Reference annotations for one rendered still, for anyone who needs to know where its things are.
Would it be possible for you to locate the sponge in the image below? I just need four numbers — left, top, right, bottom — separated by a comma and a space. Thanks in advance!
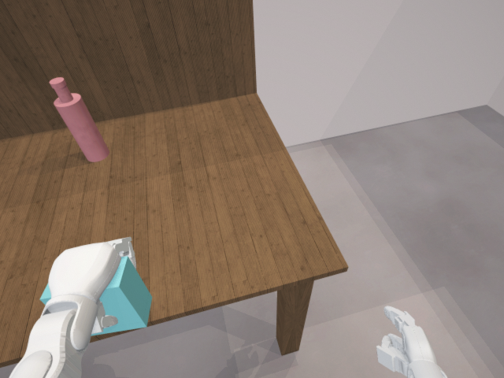
40, 256, 152, 335

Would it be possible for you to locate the left robot forearm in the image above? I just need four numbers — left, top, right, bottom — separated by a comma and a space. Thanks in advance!
9, 295, 98, 378

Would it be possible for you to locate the left robot hand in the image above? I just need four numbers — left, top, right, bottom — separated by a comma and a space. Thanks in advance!
48, 237, 136, 334

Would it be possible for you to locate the table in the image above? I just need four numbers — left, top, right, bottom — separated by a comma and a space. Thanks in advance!
0, 0, 348, 368

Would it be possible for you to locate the right robot forearm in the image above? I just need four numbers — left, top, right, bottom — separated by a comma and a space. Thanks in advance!
407, 360, 447, 378

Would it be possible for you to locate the right robot hand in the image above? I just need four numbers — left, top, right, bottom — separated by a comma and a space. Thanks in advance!
376, 306, 437, 376

